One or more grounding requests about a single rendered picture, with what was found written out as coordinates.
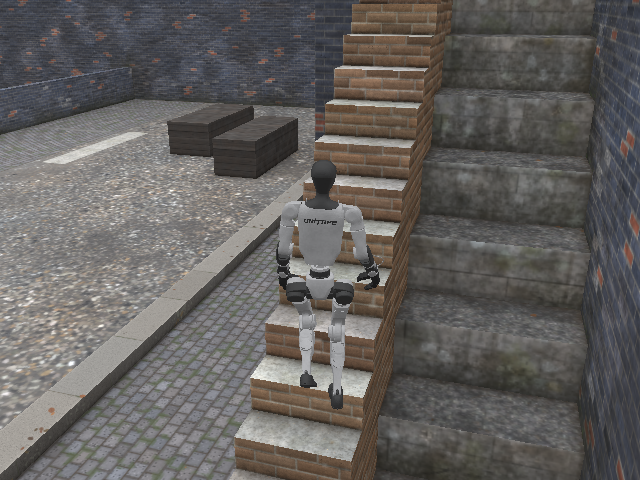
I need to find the robot left forearm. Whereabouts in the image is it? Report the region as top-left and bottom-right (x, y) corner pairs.
(276, 241), (290, 278)

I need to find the robot right forearm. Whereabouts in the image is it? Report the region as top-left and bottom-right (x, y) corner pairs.
(359, 245), (378, 277)

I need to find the robot left upper arm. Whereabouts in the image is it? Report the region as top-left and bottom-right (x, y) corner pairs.
(278, 201), (302, 256)

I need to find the right robot hand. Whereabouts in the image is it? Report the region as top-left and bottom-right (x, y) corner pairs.
(357, 272), (380, 290)

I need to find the left robot hand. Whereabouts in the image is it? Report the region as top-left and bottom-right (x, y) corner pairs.
(278, 271), (299, 290)

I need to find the robot right upper arm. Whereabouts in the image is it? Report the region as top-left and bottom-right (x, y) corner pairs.
(343, 204), (369, 260)

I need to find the robot right shin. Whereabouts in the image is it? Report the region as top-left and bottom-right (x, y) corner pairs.
(330, 325), (345, 396)

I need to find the left robot foot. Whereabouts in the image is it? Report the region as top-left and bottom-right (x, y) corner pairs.
(300, 372), (317, 388)

